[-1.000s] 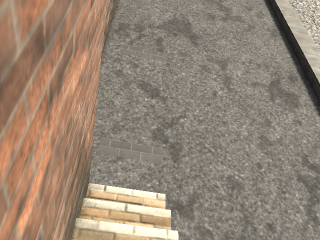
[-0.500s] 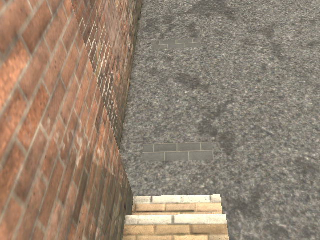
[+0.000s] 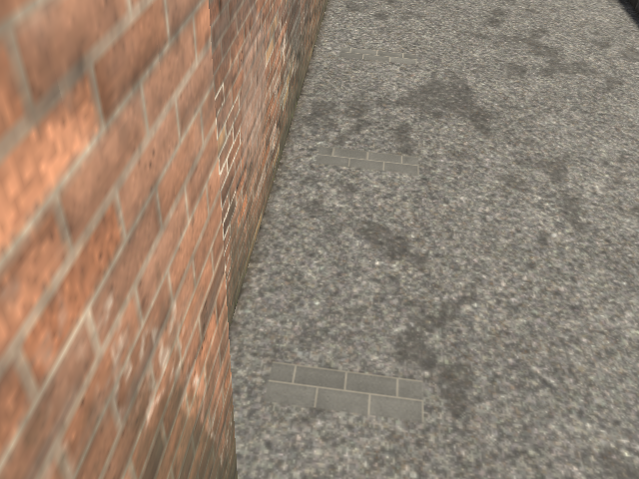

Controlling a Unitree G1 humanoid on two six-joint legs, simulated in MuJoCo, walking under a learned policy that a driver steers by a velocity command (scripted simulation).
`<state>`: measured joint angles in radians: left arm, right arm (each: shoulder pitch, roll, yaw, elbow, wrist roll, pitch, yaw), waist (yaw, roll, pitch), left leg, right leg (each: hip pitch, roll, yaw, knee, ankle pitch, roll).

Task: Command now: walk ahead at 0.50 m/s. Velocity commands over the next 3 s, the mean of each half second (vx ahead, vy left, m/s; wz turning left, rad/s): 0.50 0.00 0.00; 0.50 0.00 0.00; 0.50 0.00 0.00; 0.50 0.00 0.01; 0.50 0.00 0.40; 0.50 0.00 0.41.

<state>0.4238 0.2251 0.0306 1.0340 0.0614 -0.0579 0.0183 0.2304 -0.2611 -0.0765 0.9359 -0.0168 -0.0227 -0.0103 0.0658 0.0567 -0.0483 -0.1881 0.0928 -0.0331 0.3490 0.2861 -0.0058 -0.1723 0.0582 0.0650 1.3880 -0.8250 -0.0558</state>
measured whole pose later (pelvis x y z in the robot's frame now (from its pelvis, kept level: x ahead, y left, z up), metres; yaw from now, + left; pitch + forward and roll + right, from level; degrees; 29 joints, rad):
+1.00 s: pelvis +0.43 -0.02 -0.33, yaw +0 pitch -3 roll -6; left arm 0.54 0.16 0.01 1.11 0.03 -0.06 0.03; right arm 0.25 -0.18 -0.06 0.99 0.00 -0.04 -0.03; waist 0.05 0.06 -0.04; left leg -0.50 0.08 -0.06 0.61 0.49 0.02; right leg -0.16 0.09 -0.08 0.99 -0.77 -0.03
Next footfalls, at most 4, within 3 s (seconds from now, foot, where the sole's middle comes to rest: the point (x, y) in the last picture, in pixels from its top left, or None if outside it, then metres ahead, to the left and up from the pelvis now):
0.56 right None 0.34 -0.13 -1.02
1.08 left None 0.59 0.11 -1.21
1.74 right None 0.81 -0.24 -1.41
2.42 left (375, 449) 1.23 -0.19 -1.60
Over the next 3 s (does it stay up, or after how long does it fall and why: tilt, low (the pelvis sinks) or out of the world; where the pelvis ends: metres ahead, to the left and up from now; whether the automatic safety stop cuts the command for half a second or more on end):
stays up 1.40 -0.26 -0.82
